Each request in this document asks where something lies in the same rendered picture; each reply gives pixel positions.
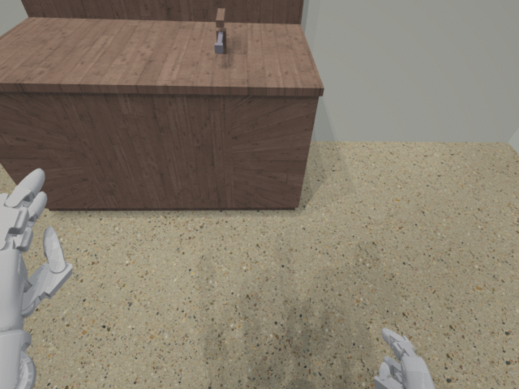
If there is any robot right hand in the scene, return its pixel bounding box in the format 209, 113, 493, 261
374, 328, 435, 389

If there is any robot left hand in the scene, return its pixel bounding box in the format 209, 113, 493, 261
0, 169, 72, 331

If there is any counter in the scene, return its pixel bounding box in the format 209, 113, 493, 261
0, 0, 324, 211

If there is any robot left forearm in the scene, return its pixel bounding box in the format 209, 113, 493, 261
0, 329, 36, 389

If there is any tap lever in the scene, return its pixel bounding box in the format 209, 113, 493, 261
214, 32, 223, 53

